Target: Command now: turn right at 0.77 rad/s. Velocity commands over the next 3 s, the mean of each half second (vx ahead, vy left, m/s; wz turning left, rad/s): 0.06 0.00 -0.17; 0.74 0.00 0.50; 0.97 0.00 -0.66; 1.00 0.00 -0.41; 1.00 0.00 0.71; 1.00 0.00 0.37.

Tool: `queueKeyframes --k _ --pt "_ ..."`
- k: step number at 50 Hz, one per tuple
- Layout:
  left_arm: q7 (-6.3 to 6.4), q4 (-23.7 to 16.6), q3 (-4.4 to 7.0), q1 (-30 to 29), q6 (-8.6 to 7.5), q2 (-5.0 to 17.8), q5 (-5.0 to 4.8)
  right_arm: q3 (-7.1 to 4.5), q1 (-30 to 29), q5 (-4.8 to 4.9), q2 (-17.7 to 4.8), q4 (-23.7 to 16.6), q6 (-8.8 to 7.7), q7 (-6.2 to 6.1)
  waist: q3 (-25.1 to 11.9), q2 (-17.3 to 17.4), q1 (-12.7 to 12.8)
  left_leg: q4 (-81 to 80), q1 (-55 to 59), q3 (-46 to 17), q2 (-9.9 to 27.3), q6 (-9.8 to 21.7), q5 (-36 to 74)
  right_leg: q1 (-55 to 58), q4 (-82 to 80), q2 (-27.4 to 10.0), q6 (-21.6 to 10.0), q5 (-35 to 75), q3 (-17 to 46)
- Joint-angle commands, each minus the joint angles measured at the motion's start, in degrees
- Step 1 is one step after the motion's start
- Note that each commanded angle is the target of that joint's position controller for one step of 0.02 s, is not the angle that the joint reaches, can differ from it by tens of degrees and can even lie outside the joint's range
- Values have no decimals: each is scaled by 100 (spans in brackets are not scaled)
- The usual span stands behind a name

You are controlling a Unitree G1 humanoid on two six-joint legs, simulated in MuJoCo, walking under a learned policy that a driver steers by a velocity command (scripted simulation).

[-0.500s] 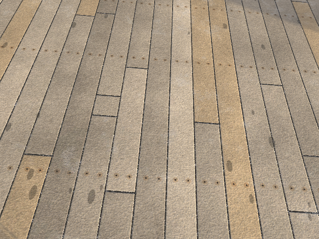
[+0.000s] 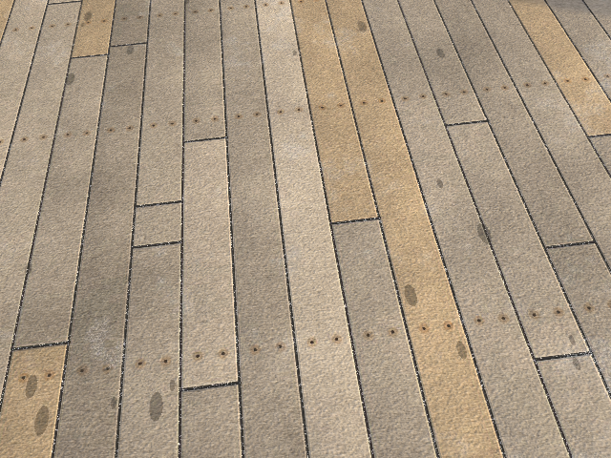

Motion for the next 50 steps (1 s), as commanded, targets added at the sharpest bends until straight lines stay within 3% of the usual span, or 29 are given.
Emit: queueKeyframes --k 1,6,7,8,9,11,15,17,19,21,22,23,24,25,26,27,28,29,31,34,39,42,44,45,46,47,48,49,50 --pt "-2 -385 337 24 -21 1038 38 -65 -137 29 -386 -450 -125 -33 -810 -903 46 -528 -214 35 -152 0 86 852 -587 -1216 -903 535 1895" --pt "10 -505 290 -521 -9 888 11 -83 689 21 -458 -197 -271 -160 -886 -980 -377 -2548 1498 149 -107 244 977 -59 -179 -808 -288 261 1815" --pt "39 -511 213 -359 -32 671 -10 -139 662 -40 -737 -215 -300 -210 -848 -401 -286 -3187 1829 -550 570 408 684 -479 283 -455 -21 -659 1459" --pt "57 -627 125 -166 -56 350 -56 -230 369 -112 -1324 -389 -282 -199 -802 1046 -124 -3857 1939 -2429 2060 935 38 -1231 1445 438 253 -1863 313" --pt "106 -515 231 -123 -51 820 152 -244 291 -144 -1301 -353 -246 -137 -610 813 -142 -3689 1254 -2762 2394 1415 549 -1222 2558 391 296 -2300 -90" --pt "77 -337 227 -75 -43 798 137 -80 121 -51 -678 -309 -266 -52 -331 380 35 -3394 842 -1880 1940 1471 1659 -966 3399 99 313 -1818 -71" --pt "22 -155 -38 -174 36 262 89 105 331 -30 -268 -3 -369 -25 -563 756 -46 -3045 1351 -955 1160 1139 3258 -436 2377 -44 449 -1564 -299" --pt "112 -232 -79 -583 52 330 59 -57 646 -4 -733 145 -303 23 -459 1074 -264 -2841 1724 -1260 1056 1175 3490 -419 1521 -125 489 -1829 -954" --pt "222 -272 -77 -725 34 454 -19 -236 1046 5 -1091 274 -210 93 -481 1151 -409 -2650 2096 -1772 1188 1272 4056 -581 1210 -5 440 -1830 -951" --pt "205 -338 -101 -682 -88 494 12 -344 1280 11 -1133 398 -130 130 -786 970 -403 -3050 2068 -2326 1126 1391 902 -323 744 17 303 -2044 -936" --pt "188 -322 -121 -576 -160 443 40 -374 1034 -1 -1085 364 -72 153 -622 933 -240 -3252 1498 -2462 985 1337 -741 143 233 -8 173 -1890 -926" --pt "203 -185 -143 -142 -227 338 48 -393 512 19 -1018 238 -22 159 -364 859 163 -3244 381 -2302 684 1094 -1391 1228 -640 -60 -6 -1345 -976" --pt "269 2 -70 527 -295 597 79 -386 41 39 -810 45 -43 137 -200 532 578 -2822 -1214 -1776 184 565 -1330 2844 -1217 -477 -191 -1076 -699" --pt "367 80 35 846 -355 1080 85 -272 257 121 -202 -26 -107 135 -514 -1070 559 -661 -2181 -643 -252 375 -1322 3728 -1598 -2075 -315 -2375 661" --pt "384 -70 114 305 -387 1389 167 -246 -118 78 -331 -247 -180 101 -31 -1261 511 188 -2992 -127 -175 374 -363 2774 -2000 -3016 -732 -3365 2151" --pt "368 -102 22 -19 -468 944 223 -302 -288 -8 -617 -271 -227 163 214 -635 236 719 -2870 -306 364 412 266 2287 -1929 -2887 -760 -3314 1797" --pt "318 -158 -75 -269 -565 611 188 -336 -70 -8 -621 -155 -262 270 194 -622 39 991 -2797 -254 389 381 611 2170 -1924 -2577 -630 -2887 1302" --pt "273 -183 -107 -322 -649 501 179 -346 178 -14 -605 -23 -249 347 87 -689 -47 1327 -2746 -151 414 325 826 2192 -1932 -2322 -519 -2301 735" --pt "244 -89 -106 -39 -766 499 145 -336 260 -85 -526 19 -200 495 42 -728 -16 1976 -2866 109 561 305 1077 2116 -1989 -2085 -464 -1740 -13" --pt "139 137 -98 508 -859 499 167 -282 -206 -86 -406 -196 -163 618 265 -588 134 2342 -3322 241 697 334 1411 2071 -2043 -2008 -399 -1174 -683" --pt "101 454 -177 962 -995 362 212 -119 -1127 -131 -238 -592 -216 740 776 -473 249 1055 -3050 653 738 518 1894 1709 -2361 -1895 -316 -38 -1593" --pt "112 710 -209 1152 -1017 476 198 54 -1410 -153 -8 -730 -277 747 805 -441 201 -190 -2025 1265 508 929 1706 1776 -2494 -2049 -361 2252 -2048" --pt "167 943 -208 1358 -960 741 174 42 -1151 -173 -116 -678 -297 624 326 -775 -118 -570 -892 1633 -44 1204 1037 2158 -1574 -2240 -467 6135 -2196" --pt "205 1042 -176 1342 -881 982 205 -37 -438 -193 -313 -509 -314 539 -198 -984 -589 -613 -7 1586 -260 1317 556 2243 -471 -2381 -510 7422 -2173" --pt "217 1092 -136 1267 -822 1185 175 -164 816 -187 -593 -150 -346 427 -893 -1022 -1214 -924 1524 1323 -321 1440 404 1824 936 -2404 -528 7491 -2007" --pt "189 973 -162 920 -834 1077 90 -325 2019 -248 -996 225 -412 311 -1492 -852 -1860 -1449 3497 443 318 1571 492 453 2779 -2093 -472 5843 -1933" --pt "-23 600 -420 1416 -880 -137 -96 -475 2084 -377 -1628 335 -491 220 -2447 965 -1065 -2036 5537 -2460 2536 1776 -1693 -2033 5203 -965 -315 -1314 -1608" --pt "27 519 -234 858 -981 495 -191 -479 2261 -259 -1536 235 -550 210 -2965 111 -1418 -2967 4913 -3888 2906 1523 -1867 -2119 5992 -666 -530 -1403 -380" --pt "50 317 -148 223 -972 572 -237 -419 1813 -273 -1296 493 -594 187 -1649 -9 -1103 -3107 3861 -2787 2567 1251 -1156 -2504 5948 -939 -558 -618 -435"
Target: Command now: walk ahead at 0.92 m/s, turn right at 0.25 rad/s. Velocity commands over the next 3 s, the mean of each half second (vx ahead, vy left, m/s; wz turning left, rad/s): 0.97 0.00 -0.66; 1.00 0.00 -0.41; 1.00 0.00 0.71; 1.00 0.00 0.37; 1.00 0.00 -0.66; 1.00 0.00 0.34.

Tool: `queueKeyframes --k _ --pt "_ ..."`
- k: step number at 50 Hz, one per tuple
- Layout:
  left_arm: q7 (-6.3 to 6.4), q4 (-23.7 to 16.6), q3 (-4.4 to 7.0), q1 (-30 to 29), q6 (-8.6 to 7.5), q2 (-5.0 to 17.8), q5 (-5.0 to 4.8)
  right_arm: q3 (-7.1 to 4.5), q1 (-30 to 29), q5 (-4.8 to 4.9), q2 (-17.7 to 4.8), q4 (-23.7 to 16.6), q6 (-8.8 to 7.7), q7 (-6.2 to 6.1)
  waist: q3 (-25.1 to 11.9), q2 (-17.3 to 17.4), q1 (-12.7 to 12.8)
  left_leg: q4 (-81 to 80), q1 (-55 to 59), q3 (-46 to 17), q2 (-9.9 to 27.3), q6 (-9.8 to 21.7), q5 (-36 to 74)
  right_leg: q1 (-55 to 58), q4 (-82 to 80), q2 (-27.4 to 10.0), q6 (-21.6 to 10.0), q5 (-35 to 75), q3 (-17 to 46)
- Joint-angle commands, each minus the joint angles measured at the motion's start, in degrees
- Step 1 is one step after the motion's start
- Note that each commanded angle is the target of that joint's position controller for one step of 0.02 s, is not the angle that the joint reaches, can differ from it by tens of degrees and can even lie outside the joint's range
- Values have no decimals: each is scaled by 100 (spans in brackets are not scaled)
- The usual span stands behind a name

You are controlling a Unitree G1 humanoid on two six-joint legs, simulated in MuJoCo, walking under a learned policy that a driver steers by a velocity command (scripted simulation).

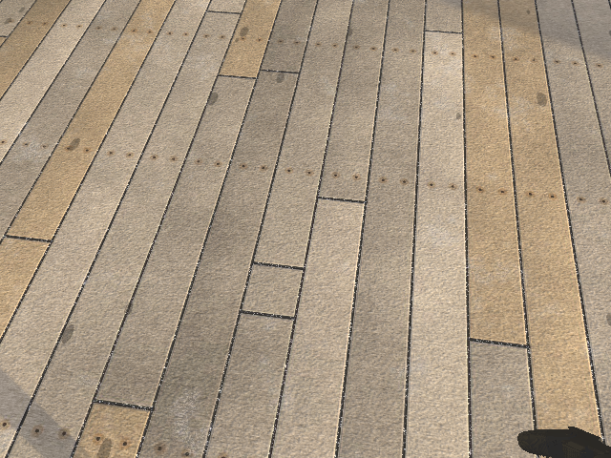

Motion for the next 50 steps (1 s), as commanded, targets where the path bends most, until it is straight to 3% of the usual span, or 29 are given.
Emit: queueKeyframes --k 1,4,7,10,13,15,17,18,19,20,21,22,23,24,25,27,29,32,34,36,38,40,41,42,43,44,45,47,50 --pt "-27 -959 236 -1071 -211 879 -150 -437 1979 7 -1116 541 -140 -148 -695 -101 -1010 -2666 3579 -3238 2191 334 -1414 -3798 2097 -156 -381 1037 607" --pt "-176 -580 231 -434 144 464 73 -235 1501 139 -403 638 -274 -156 -92 327 -365 -3211 2141 -1546 1610 -110 -812 -3098 1625 -453 -220 1234 501" --pt "-260 -775 267 -1005 343 310 67 -203 1585 278 -230 879 -415 -125 439 254 -242 -3533 1990 -327 1186 -591 412 -3746 1457 -433 -156 1699 293" --pt "-300 -1133 204 -1811 335 218 2 -149 1733 238 -84 1006 -517 -109 740 491 -283 -3644 1841 636 778 -744 2266 -3842 538 -179 -218 2530 -284" --pt "-368 -1382 138 -2323 273 272 51 -108 1981 261 -220 1129 -506 -269 755 222 -266 -3551 2504 1047 807 -780 4424 -3768 -672 121 -394 2797 -909" --pt "-406 -1381 142 -2214 262 424 55 -138 1966 274 -537 1088 -496 -434 410 306 -57 -3040 2885 1148 982 -864 6620 -2905 -1426 528 -521 2953 -1284" --pt "-384 -1164 249 -1363 349 791 49 -248 1741 264 -979 962 -401 -618 -237 629 497 -1862 3232 1068 1261 -880 8321 -1750 -1523 879 -643 2597 -1378" --pt "-341 -909 371 -392 396 1078 69 -312 1425 229 -1166 842 -312 -654 -672 687 1019 -672 3073 951 1377 -842 8659 -765 -1501 1012 -780 2227 -1233" --pt "-254 -511 541 947 429 1382 81 -365 918 167 -1275 673 -216 -644 -1072 585 1670 1130 2449 729 1426 -751 8174 480 -1730 897 -1084 1805 -724" --pt "-139 -327 683 1360 398 1543 -47 -384 585 220 -1099 657 -128 -506 -955 -268 1826 3840 1494 772 590 -651 3710 1207 -2616 578 -1497 1861 -113" --pt "-74 -287 681 624 415 1563 -104 -84 307 75 -92 349 -213 -340 -46 -1478 1014 5797 -509 324 -377 -543 -1397 988 -2033 480 -1559 2607 738" --pt "-82 -571 640 -47 405 1758 69 32 1024 193 164 -276 -328 -304 -865 -1446 8 6316 -1906 -888 -333 -705 -1552 1752 -2797 -313 -2524 2063 3267" --pt "-28 -801 653 -300 396 1602 151 103 1089 86 -103 -411 -515 -250 -991 -855 -33 5660 -2276 -1412 -96 -589 -1305 1567 -4434 -970 -2603 -523 4892" --pt "10 -839 594 -517 358 1237 215 28 887 61 -515 -291 -573 -227 -229 242 -218 5014 -2177 -1419 214 -603 -865 604 -4981 -953 -2266 -1320 4799" --pt "21 -841 559 -765 292 1196 186 18 721 -41 -565 -275 -525 -236 117 627 -476 4518 -1849 -1376 383 -682 -734 -247 -5032 -742 -2024 -1065 4347" --pt "71 -896 509 -920 61 1190 113 90 651 -132 -500 -316 -246 -242 477 732 -754 3504 -1173 -1318 726 -947 -630 -1622 -5087 -252 -1856 -271 3498" --pt "53 -966 537 -983 -98 1317 87 148 125 -84 -440 -547 -119 -200 574 652 -662 2184 -497 -993 851 -1133 -48 -2439 -5272 222 -1729 577 2722" --pt "-10 -846 570 -637 -176 1232 -12 281 -526 128 -117 -773 -141 -111 386 175 -182 109 265 -639 755 -978 1678 -2146 -5120 621 -1273 2176 1797" --pt "-78 -745 575 -288 -205 1206 -58 289 -733 188 -65 -812 -166 -97 158 -83 158 -552 512 -458 554 -769 2409 -1410 -5154 442 -1086 2981 1765" --pt "-60 -675 587 -145 -197 1248 11 219 -851 170 -230 -849 -197 -118 52 -281 272 -1090 373 -443 401 -577 2271 -378 -4850 230 -939 3904 1728" --pt "1 -653 623 -170 -196 1487 83 50 -313 140 -574 -713 -246 -184 -429 -482 -23 -1300 887 -406 40 -397 1563 459 -3906 36 -702 5719 1706" --pt "17 -733 669 -697 -174 1749 217 -205 1670 227 -1034 -176 -275 -316 -1389 -589 -1217 -1198 2786 -497 93 -224 758 97 -1677 126 -506 5999 1489" --pt "26 -884 552 -935 -205 1278 277 -347 2950 117 -1399 95 -254 -430 -2009 -213 -1756 -832 4156 -1417 913 -143 -881 -1029 284 368 -472 4565 1212" --pt "-52 -1137 299 52 -230 280 -66 -469 2764 -155 -1934 217 -271 -358 -2469 2001 -805 -2086 5378 -5017 2494 586 -2405 -3162 2186 1297 -150 -235 847" --pt "-4 -1067 264 -325 -234 723 65 -462 2358 13 -1452 181 -226 -241 -1953 1364 -915 -2751 5024 -6032 2310 762 -3074 -4012 2413 987 -305 -3 957" --pt "-28 -1185 311 -1098 -212 942 103 -395 1887 86 -1007 177 -243 -195 -1062 520 -878 -2749 4196 -4813 1999 744 -2490 -4168 2189 645 -293 648 891" --pt "-74 -1334 279 -1545 -218 962 198 -348 1826 110 -761 290 -250 -151 -745 -18 -833 -2703 3538 -4076 1712 714 -1583 -4000 1865 489 -265 821 784" --pt "-173 -1633 204 -1860 -151 748 394 -221 2115 172 -416 631 -272 -154 -407 180 -537 -2775 2783 -3335 1205 629 -652 -3828 1300 216 -146 716 634" --pt "-244 -1983 51 -2279 -72 573 494 -253 2494 304 -515 869 -348 -198 -15 239 -412 -3198 2328 -3143 1059 842 -133 -4195 532 -38 163 482 416"
Over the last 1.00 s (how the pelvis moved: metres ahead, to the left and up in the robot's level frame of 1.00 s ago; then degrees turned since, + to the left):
0.28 0.13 -0.04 13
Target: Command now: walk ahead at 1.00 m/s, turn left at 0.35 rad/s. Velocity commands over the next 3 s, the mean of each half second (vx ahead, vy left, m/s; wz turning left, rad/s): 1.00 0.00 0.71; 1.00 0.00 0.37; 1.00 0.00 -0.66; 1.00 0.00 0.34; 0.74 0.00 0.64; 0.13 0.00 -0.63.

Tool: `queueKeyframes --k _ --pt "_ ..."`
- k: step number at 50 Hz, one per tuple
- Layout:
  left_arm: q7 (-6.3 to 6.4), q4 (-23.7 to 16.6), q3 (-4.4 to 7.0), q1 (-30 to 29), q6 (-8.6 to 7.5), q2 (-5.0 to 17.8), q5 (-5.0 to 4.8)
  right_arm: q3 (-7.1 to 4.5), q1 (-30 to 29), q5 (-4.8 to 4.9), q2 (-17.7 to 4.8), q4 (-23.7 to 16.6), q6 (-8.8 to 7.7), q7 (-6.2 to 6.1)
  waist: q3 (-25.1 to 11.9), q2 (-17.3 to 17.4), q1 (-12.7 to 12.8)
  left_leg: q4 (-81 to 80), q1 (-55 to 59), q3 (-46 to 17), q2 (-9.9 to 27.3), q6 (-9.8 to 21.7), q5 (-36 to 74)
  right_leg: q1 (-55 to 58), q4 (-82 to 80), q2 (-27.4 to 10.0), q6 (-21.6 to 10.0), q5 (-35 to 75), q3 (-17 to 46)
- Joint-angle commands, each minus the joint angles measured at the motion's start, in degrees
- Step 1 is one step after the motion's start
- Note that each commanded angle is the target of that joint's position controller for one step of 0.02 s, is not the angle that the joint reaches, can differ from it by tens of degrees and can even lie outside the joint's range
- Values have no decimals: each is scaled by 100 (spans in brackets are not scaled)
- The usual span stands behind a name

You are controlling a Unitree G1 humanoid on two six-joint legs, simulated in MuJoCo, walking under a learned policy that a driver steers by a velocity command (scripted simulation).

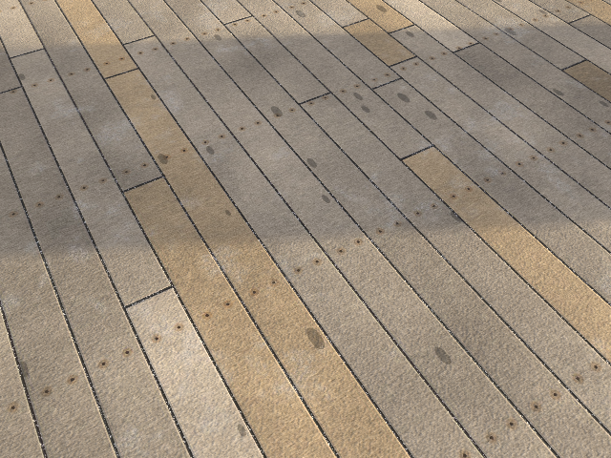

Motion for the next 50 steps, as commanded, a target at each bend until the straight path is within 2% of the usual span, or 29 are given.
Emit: queueKeyframes --k 1,3,5,8,10,11,12,13,14,15,16,17,18,20,24,26,28,30,31,32,33,34,35,37,40,41,44,46,50 --pt "-97 -863 -146 -640 -42 82 81 -62 158 92 -425 -210 -158 -33 414 444 249 -1715 285 -2281 1353 1239 47 -1367 -980 -449 316 173 21" --pt "-180 -1096 -263 -1194 -89 44 -37 -134 -47 79 -556 -293 -166 -48 599 459 249 -1973 -520 -1763 1021 1078 530 -437 -2470 -362 474 1079 -145" --pt "-205 -1111 -305 -1400 -97 23 -138 -221 27 169 -805 -292 -183 1 471 545 149 -2194 -951 -1595 994 960 1397 831 -3155 -73 503 1791 -411" --pt "-51 -1079 -200 -1356 -95 303 -154 -236 324 226 -857 -197 -153 28 210 478 114 -1487 41 -1597 1110 733 2792 1268 -3751 51 379 1871 -312" --pt "104 -763 -33 -264 -141 591 -113 -288 386 180 -1068 -149 -104 19 -619 378 624 451 297 -1369 876 512 4160 2617 -3963 307 226 1103 -395" --pt "219 -571 83 645 -172 804 -68 -301 221 188 -1056 -225 -111 40 -1082 365 1083 1855 -534 -1340 635 414 3433 3890 -3835 -177 134 759 -50" --pt "346 -476 244 1804 -172 1264 71 -163 114 164 -445 -444 -161 23 -1958 -401 1409 3770 -1382 -991 330 423 844 5048 -4003 -1742 -41 -1336 1586" --pt "328 -518 309 1517 -101 1519 100 -47 563 412 -40 -767 -111 -5 -2546 -1747 863 5319 -2696 -585 -13 353 -1310 5518 -5201 -2902 -530 -2732 4515" --pt "312 -558 293 1022 -52 1039 5 -78 196 253 -373 -671 -6 -52 -1632 -1039 763 5679 -3351 -494 451 406 -760 4821 -5417 -2621 -622 -2991 4300" --pt "285 -557 178 718 -78 509 -52 -89 -287 144 -408 -672 56 -12 -841 -441 755 5472 -3459 -421 663 381 -367 4112 -5355 -2322 -548 -2122 3206" --pt "255 -429 141 700 -111 311 -40 -87 -560 95 -330 -691 110 46 -343 -100 670 5278 -3331 -407 808 330 -264 3464 -5453 -2093 -489 -937 2403" --pt "264 -295 121 724 -146 229 -61 -91 -732 19 -237 -742 187 114 -88 -85 529 5116 -3203 -426 928 298 -264 3028 -5580 -1823 -356 -305 1746" --pt "257 -164 121 791 -200 218 -107 -67 -695 -22 -106 -819 286 174 19 -412 356 5035 -3148 -409 1017 239 -297 2793 -5643 -1824 -328 111 1340" --pt "195 76 97 940 -300 46 -251 -20 -1168 -50 36 -1086 433 244 245 -410 244 4909 -3439 -340 1173 208 -213 2685 -5829 -1753 -211 1040 622" --pt "200 194 129 596 -389 181 -255 89 -2021 -45 -10 -1624 444 424 516 -370 -16 3641 -3149 34 1136 252 1075 2237 -6232 -1285 60 2213 -981" --pt "222 271 165 670 -392 380 -255 141 -2411 -34 -66 -1729 433 516 696 -83 28 2513 -2416 593 899 402 1616 2102 -6451 -1076 156 2854 -1589" --pt "253 340 216 1023 -361 674 -264 134 -2490 -26 -178 -1693 405 528 545 -57 41 1988 -1741 1105 420 597 1672 2591 -5975 -1069 232 5295 -1829" --pt "328 268 323 1080 -196 1112 -234 44 -1743 -9 -460 -1491 379 458 -17 -380 -443 1875 -868 1213 26 781 1114 3110 -4628 -1278 280 7330 -1807" --pt "357 186 376 897 -80 1283 -200 -60 -819 -12 -671 -1244 368 397 -491 -471 -933 1883 100 1081 -117 927 799 2990 -3395 -1421 224 7721 -1717" --pt "349 69 389 711 13 1304 -166 -217 389 -20 -932 -849 356 290 -1036 -325 -1415 1587 1555 754 -213 1114 572 2360 -1698 -1425 191 7067 -1582" --pt "267 143 323 871 34 934 -92 -357 436 -1 -1192 -669 392 134 -856 388 -1166 1285 2483 -5 131 1269 124 1013 398 -646 297 2297 -1519" --pt "223 -349 112 1479 -18 188 -121 -446 -336 -126 -1863 -941 485 68 -1085 1687 -101 930 3401 -2739 1532 1837 661 -1031 2571 51 550 -1343 -1112" --pt "228 -729 111 995 -157 583 -185 -498 -79 -58 -1860 -1163 529 34 -1994 1083 -538 -348 3823 -4252 1999 2320 -547 -1734 2742 26 494 -818 37" --pt "240 -577 58 696 -223 654 -220 -344 -420 -35 -1216 -952 404 -83 -347 -135 -82 -1032 1950 -3532 1944 1807 -678 -1715 1714 -566 431 -52 -13" --pt "128 -265 -19 1034 130 383 -123 -87 -783 -8 -625 -856 48 -87 99 -388 507 -1261 -39 -2020 1420 1402 530 -454 712 -968 462 -148 91" --pt "70 -287 -40 962 223 266 -160 -91 -713 6 -662 -750 -44 -53 209 -191 546 -1462 -237 -1665 1351 1338 536 -487 372 -996 470 -78 59" --pt "-3 -545 -73 -98 246 131 -318 -84 -389 31 -593 -549 -219 61 797 -13 191 -1898 -134 -459 927 809 1823 -954 -1038 -864 257 1123 -79" --pt "-74 -579 -91 -393 182 36 -373 -41 -381 76 -520 -528 -300 82 728 54 94 -2009 56 270 693 445 2729 -613 -2073 -600 80 2109 -390" --pt "-174 -537 -87 -664 107 44 -378 7 -185 101 -626 -382 -402 -37 523 249 44 -2134 1248 828 1019 38 5018 -105 -3269 -90 -273 3162 -951"
Over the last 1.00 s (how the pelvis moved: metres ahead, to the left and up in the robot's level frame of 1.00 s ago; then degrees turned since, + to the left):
0.91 -0.14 0.03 -33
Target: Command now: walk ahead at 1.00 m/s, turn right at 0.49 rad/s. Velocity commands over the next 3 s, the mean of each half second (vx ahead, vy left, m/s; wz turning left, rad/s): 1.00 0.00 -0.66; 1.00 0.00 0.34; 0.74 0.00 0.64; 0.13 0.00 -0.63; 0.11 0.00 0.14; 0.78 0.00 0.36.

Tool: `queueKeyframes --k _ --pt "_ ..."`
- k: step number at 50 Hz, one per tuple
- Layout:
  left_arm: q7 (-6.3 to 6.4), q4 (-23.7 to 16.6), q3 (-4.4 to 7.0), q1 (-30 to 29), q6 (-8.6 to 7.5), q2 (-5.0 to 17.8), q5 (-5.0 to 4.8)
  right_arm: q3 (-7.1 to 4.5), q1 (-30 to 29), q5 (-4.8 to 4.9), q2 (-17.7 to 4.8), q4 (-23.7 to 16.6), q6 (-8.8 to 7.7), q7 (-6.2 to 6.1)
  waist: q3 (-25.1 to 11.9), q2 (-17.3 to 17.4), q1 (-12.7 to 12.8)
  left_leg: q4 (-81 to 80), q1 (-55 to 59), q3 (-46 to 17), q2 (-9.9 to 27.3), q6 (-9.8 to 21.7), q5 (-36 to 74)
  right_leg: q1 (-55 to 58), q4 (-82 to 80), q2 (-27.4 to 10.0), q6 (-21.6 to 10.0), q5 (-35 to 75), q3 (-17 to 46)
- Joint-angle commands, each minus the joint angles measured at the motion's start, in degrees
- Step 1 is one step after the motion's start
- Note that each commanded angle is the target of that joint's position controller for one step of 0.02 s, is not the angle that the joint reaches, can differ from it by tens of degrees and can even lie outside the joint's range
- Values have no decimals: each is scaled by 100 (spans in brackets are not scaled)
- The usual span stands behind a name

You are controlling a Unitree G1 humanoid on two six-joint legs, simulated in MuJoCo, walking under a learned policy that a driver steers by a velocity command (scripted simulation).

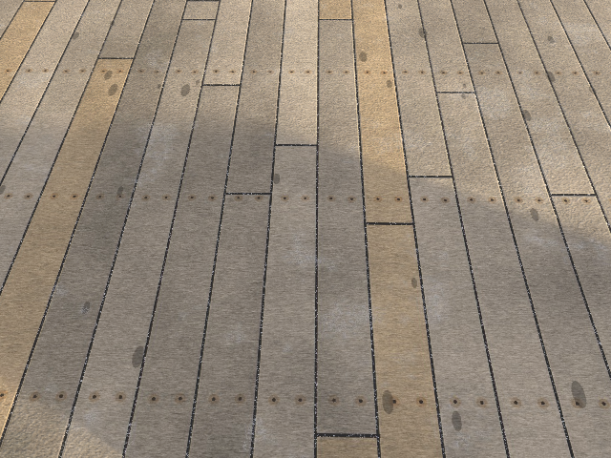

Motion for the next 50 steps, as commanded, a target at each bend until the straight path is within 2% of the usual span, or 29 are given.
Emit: queueKeyframes --k 1,4,5,6,7,8,9,10,12,14,17,20,23,25,27,28,29,30,32,35,38,40,42,44,46,47,48,49,50 --pt "-62 -259 94 -364 -96 394 20 -142 -28 -13 -826 -225 -113 -147 90 340 147 -25 -709 404 1529 -398 6550 1516 -550 616 -257 480 -593" --pt "-5 212 295 1238 -2 918 48 -262 -409 -249 -1230 -315 169 -394 -792 836 1100 2372 -130 531 1850 -600 9001 2862 -436 1263 -471 -863 -746" --pt "49 596 433 2512 27 1156 40 -309 -815 -309 -1349 -453 278 -426 -1195 798 1726 4091 -625 489 1872 -585 8810 3948 -556 1203 -690 -1287 -440" --pt "142 801 600 3354 73 1388 37 -318 -1220 -266 -1315 -513 306 -382 -1221 312 2257 6719 -1721 648 1249 -539 6211 4907 -943 885 -1049 -1711 153" --pt "180 871 652 2892 156 1603 23 -15 -1269 -327 -130 -901 123 -245 -827 -1528 1282 8879 -4665 115 194 -692 -869 6087 -293 16 -1457 -508 1853" --pt "193 570 704 2302 157 1844 94 113 -680 -92 -163 -1333 5 -160 -1954 -1576 795 9455 -6100 -1082 224 -737 -1125 7024 -1848 -905 -2537 -2571 4786" --pt "234 360 661 1980 146 1353 108 138 -1082 -189 -552 -1288 -107 -138 -1337 -158 903 8740 -6221 -1314 667 -554 -415 6317 -2751 -969 -2213 -3606 5067" --pt "254 451 580 1810 138 1041 93 124 -1289 -194 -670 -1299 -140 -96 -574 567 584 7936 -5913 -1247 947 -517 16 5165 -2938 -797 -1867 -3556 4543" --pt "294 485 522 1631 0 988 61 193 -1392 -398 -563 -1370 75 -92 21 839 160 7132 -5268 -1108 1237 -694 -77 3674 -3012 -220 -1540 -2648 3578" --pt "260 469 501 1548 -144 1040 23 270 -1492 -432 -471 -1487 323 -56 279 578 -4 6176 -4748 -831 1422 -861 -97 2567 -3235 234 -1449 -2267 2913" --pt "252 462 554 1641 -224 1101 -23 369 -2477 -282 -340 -1891 330 32 493 203 336 4365 -4344 -452 1436 -986 1307 2129 -3460 613 -1228 -1132 2354" --pt "207 653 553 2179 -275 999 -130 424 -2943 -189 -154 -1940 278 71 219 33 868 3057 -3924 -171 1179 -789 2798 2967 -3430 571 -794 468 2100" --pt "275 777 566 2301 -292 1087 -46 358 -3153 -168 -289 -1990 228 31 44 -181 1003 2329 -3923 -152 979 -509 2754 4245 -3046 308 -613 1801 1996" --pt "340 791 608 2190 -307 1358 28 196 -2525 -177 -619 -1828 191 -46 -487 -387 635 2170 -3169 -155 633 -318 2038 4884 -2081 109 -433 3493 1997" --pt "353 702 640 1604 -297 1548 171 -49 -448 -86 -1075 -1228 178 -203 -1425 -422 -562 2254 -1168 -390 867 -108 1309 4383 195 185 -293 3361 1779" --pt "374 563 526 1396 -337 1095 260 -201 909 -185 -1424 -946 209 -324 -2131 78 -1081 2671 131 -1287 1747 52 -369 3438 2177 441 -315 1738 1377" --pt "267 323 325 2380 -369 311 -153 -354 633 -275 -1922 -836 221 -244 -2902 2664 -141 1494 1630 -5190 3298 1180 -1199 1304 4360 1563 144 -3160 1010" --pt "326 466 282 1913 -346 731 42 -342 173 -206 -1337 -941 277 -130 -2188 1292 -344 1080 1300 -5674 2987 1328 -1796 215 4563 1114 -42 -3081 1119" --pt "251 91 262 553 -377 803 229 -227 -145 -113 -710 -718 237 -46 -783 -78 -235 961 -345 -4026 2400 1074 -464 170 3748 570 -13 -2519 994" --pt "150 -351 106 173 -244 438 450 -151 214 -47 -472 -248 177 -89 -168 314 233 693 -1521 -3237 1779 931 477 344 2821 286 249 -2909 851" --pt "49 -792 -31 -419 -224 443 415 -236 32 -9 -702 -284 136 -139 214 441 398 119 -2590 -2897 1634 995 663 643 1258 48 540 -2540 644" --pt "-54 -923 -139 -790 -256 350 264 -336 -273 5 -886 -395 137 -101 257 493 401 -177 -3701 -2327 1252 749 924 2192 -133 253 631 -1405 349" --pt "-22 -874 -97 -818 -238 470 179 -429 -108 89 -1121 -383 106 5 125 495 302 -297 -3747 -2411 1405 630 1595 3091 -409 429 637 -651 232" --pt "90 -858 -8 -817 -239 683 195 -444 153 126 -1121 -302 127 27 -15 377 241 287 -2950 -2405 1456 438 2378 3188 -852 456 572 -739 296" --pt "246 -563 162 145 -279 946 266 -482 297 102 -1267 -227 173 20 -752 107 693 2226 -2598 -2081 1135 187 3758 4348 -1123 688 437 -1500 187" --pt "356 -413 280 1039 -316 1167 335 -474 184 115 -1208 -276 152 33 -1271 64 1159 3712 -3349 -1940 880 57 3243 5562 -1000 172 313 -1971 592" --pt "480 -316 436 2218 -319 1625 466 -303 64 77 -500 -471 103 -8 -2099 -778 1483 5699 -4201 -1561 577 40 301 6679 -1270 -1463 119 -4096 2349" --pt "472 -338 519 1894 -237 1943 453 -184 570 300 -203 -805 158 -35 -2613 -2055 918 7120 -5366 -1102 373 -8 -954 6891 -2601 -2500 -402 -5499 5303" --pt "467 -399 460 1314 -200 1338 370 -214 59 117 -536 -666 286 -85 -1517 -1027 830 7457 -5960 -997 886 32 -332 6100 -2750 -2140 -452 -5755 4856"
Over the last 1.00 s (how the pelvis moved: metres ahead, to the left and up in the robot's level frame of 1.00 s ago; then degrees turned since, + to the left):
0.86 0.27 -0.01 32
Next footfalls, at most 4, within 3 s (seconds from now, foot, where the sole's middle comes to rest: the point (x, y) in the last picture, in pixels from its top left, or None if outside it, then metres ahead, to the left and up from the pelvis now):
0.12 right None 0.32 -0.07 -0.76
0.56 left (319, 326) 0.78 -0.03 -0.76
0.94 right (436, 237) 1.03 -0.37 -0.76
1.34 left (346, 134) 1.46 -0.16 -0.76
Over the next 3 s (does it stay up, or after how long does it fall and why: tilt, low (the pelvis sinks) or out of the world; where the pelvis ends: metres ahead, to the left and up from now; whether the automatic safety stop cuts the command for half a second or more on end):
stays up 1.72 -0.25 0.01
